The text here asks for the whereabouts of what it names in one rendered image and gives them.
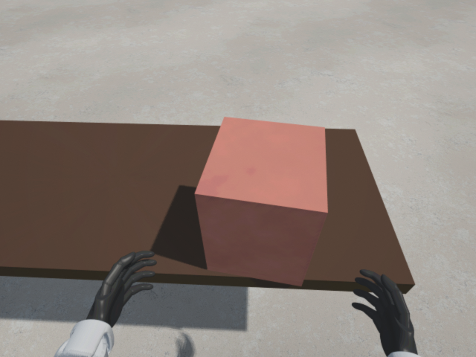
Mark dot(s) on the right robot hand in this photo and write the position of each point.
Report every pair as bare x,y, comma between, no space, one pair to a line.
391,317

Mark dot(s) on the table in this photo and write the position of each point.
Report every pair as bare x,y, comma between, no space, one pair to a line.
75,197

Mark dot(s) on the carton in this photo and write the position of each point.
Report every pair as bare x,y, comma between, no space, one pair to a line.
262,199

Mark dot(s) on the left robot hand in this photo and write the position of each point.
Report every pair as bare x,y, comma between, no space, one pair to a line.
117,287

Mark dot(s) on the left robot forearm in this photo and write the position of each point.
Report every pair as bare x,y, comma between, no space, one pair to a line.
88,338

